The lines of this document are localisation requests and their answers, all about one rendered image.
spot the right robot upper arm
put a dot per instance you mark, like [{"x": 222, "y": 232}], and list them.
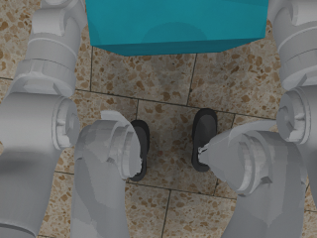
[{"x": 296, "y": 121}]

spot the right robot forearm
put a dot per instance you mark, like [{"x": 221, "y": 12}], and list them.
[{"x": 294, "y": 29}]

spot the carton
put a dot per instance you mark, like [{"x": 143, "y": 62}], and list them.
[{"x": 133, "y": 28}]

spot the left robot upper arm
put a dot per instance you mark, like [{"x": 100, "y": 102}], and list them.
[{"x": 34, "y": 130}]

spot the left robot thigh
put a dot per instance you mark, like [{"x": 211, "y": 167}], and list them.
[{"x": 109, "y": 157}]

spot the left robot forearm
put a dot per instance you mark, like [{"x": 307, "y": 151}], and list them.
[{"x": 52, "y": 49}]

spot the left robot foot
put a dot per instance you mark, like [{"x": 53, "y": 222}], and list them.
[{"x": 143, "y": 132}]

